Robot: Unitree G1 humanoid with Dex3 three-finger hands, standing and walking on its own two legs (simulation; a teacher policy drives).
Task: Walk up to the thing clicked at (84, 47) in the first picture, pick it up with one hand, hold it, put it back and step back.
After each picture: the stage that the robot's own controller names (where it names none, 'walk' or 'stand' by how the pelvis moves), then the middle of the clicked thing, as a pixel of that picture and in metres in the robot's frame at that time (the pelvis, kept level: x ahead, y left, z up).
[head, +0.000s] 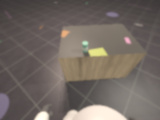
stand; (85, 46) +0.76 +0.08 -0.12
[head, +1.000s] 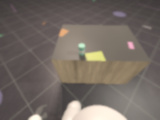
walk; (81, 49) +0.67 +0.13 -0.10
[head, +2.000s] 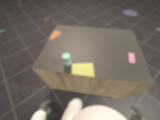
stand; (67, 59) +0.47 +0.23 -0.07
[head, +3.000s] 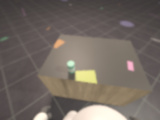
stand; (71, 67) +0.47 +0.19 -0.12
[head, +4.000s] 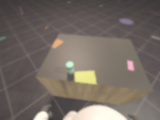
stand; (70, 68) +0.45 +0.19 -0.12
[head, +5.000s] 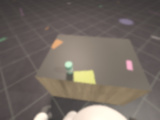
stand; (69, 67) +0.45 +0.21 -0.12
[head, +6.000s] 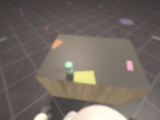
stand; (69, 68) +0.45 +0.20 -0.12
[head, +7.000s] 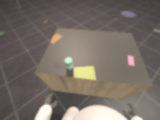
rise first; (69, 63) +0.46 +0.21 -0.11
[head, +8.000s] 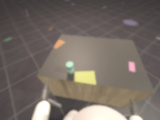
rise first; (70, 67) +0.45 +0.22 -0.11
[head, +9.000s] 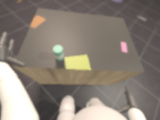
go down; (58, 53) +0.48 +0.20 -0.05
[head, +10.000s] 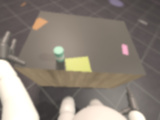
go down; (59, 54) +0.48 +0.20 -0.04
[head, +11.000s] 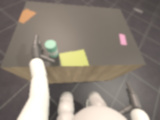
close in; (52, 49) +0.49 +0.22 +0.00
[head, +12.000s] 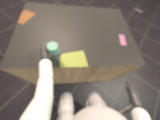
lift; (54, 51) +0.47 +0.20 +0.01
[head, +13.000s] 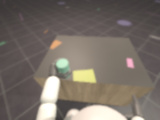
lift; (63, 69) +0.30 +0.18 +0.12
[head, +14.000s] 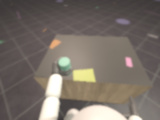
hold; (65, 67) +0.33 +0.17 +0.10
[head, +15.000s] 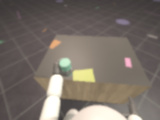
hold; (66, 67) +0.33 +0.17 +0.09
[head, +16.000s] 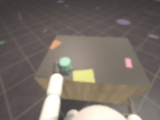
hold; (66, 67) +0.33 +0.17 +0.09
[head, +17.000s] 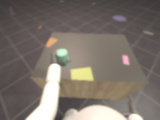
crouch; (63, 58) +0.40 +0.19 +0.09
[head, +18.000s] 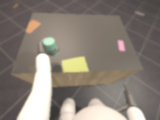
lower; (51, 47) +0.48 +0.22 +0.04
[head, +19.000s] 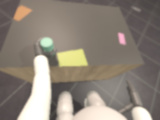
lower; (48, 47) +0.49 +0.22 +0.01
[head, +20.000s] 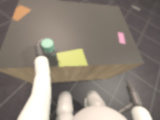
lower; (49, 48) +0.48 +0.21 +0.00
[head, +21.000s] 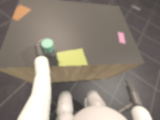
lower; (49, 48) +0.48 +0.21 +0.00
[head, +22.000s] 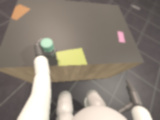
lower; (48, 48) +0.49 +0.21 +0.01
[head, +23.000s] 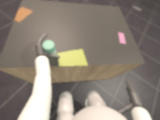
open; (50, 49) +0.48 +0.21 +0.00
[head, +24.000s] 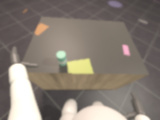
sink last; (62, 58) +0.46 +0.20 -0.04
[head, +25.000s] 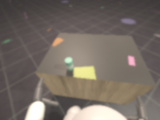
stand; (69, 64) +0.48 +0.22 -0.06
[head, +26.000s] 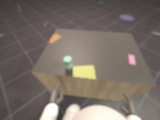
stand; (68, 63) +0.46 +0.21 -0.06
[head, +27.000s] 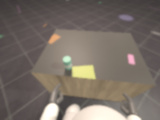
stand; (67, 63) +0.46 +0.21 -0.05
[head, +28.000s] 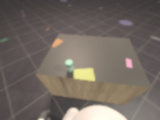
stand; (69, 66) +0.47 +0.21 -0.10
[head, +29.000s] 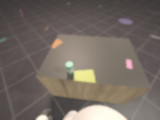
stand; (69, 67) +0.46 +0.20 -0.12
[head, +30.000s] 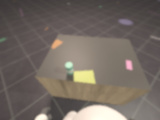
stand; (69, 68) +0.45 +0.20 -0.12
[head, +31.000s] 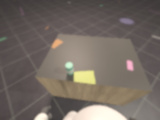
stand; (69, 68) +0.44 +0.20 -0.12
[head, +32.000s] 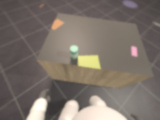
walk; (74, 52) +0.52 +0.15 -0.10
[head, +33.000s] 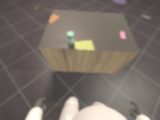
walk; (70, 38) +0.71 +0.24 -0.10
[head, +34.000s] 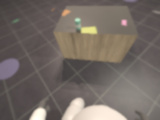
walk; (77, 24) +1.02 +0.24 -0.09
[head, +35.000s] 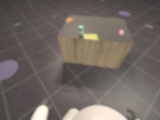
stand; (81, 30) +1.07 +0.18 -0.11
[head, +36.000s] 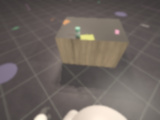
stand; (77, 31) +1.09 +0.21 -0.12
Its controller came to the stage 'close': yes
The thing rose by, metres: 0.20
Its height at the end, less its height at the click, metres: +0.00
